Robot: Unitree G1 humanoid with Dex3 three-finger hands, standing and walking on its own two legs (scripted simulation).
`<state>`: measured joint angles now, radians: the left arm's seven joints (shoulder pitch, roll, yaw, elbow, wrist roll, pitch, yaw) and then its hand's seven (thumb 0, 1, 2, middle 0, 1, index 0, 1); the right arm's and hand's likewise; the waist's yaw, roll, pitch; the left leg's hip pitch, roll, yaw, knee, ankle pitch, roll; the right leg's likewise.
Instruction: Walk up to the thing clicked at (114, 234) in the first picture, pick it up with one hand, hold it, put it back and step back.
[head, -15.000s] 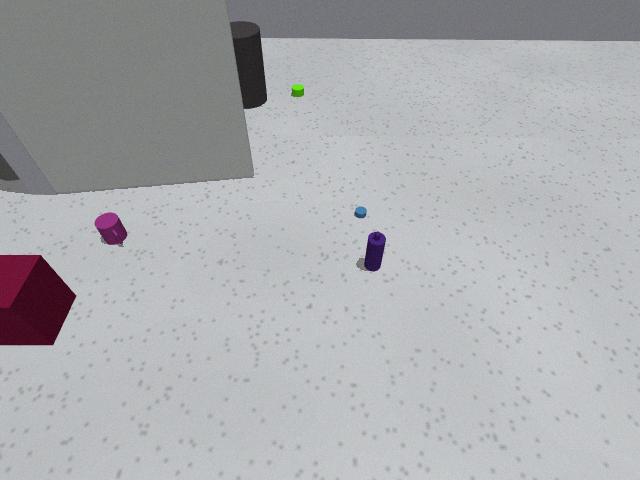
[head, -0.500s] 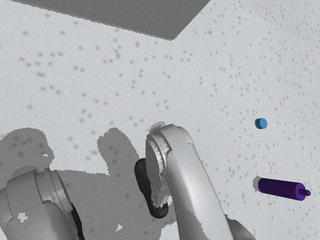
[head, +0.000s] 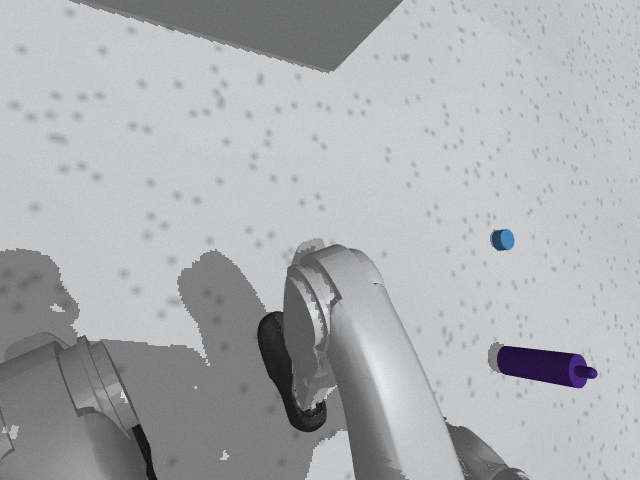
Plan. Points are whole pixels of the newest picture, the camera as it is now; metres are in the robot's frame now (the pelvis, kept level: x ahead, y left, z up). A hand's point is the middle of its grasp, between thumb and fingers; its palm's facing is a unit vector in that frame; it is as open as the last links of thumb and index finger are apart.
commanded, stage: close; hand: left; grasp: from above
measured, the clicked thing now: out of the picture +0.48 +0.31 -0.26
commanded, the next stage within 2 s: settle in 1.24 s
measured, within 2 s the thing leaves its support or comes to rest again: leaves its support in 1.78 s
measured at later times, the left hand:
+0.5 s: hand out of the picture +0.48 +0.32 -0.22, palm faces -0.44 -0.13 -0.89, open 13.2 cm
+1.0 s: hand out of the picture +0.48 +0.32 -0.22, palm faces -0.44 -0.13 -0.89, open 12.3 cm
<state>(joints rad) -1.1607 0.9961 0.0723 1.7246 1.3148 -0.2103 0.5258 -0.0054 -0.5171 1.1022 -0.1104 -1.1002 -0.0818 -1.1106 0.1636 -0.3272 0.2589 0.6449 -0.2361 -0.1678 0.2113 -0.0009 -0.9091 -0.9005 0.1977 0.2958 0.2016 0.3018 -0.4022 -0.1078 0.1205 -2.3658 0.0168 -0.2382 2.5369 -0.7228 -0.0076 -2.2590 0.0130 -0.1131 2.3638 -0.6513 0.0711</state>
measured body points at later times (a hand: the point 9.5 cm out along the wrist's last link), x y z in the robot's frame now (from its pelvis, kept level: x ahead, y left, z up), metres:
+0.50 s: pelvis +0.00 +0.00 +0.00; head +0.28 +0.12 +0.34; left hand +0.50 +0.32 -0.17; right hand +0.03 -0.25 -0.05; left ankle +0.06 +0.13 -0.27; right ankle +0.12 -0.13 -0.27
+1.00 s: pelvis +0.00 +0.00 +0.01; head +0.27 +0.12 +0.34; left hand +0.50 +0.32 -0.17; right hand +0.03 -0.25 -0.05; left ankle +0.06 +0.13 -0.27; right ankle +0.12 -0.13 -0.27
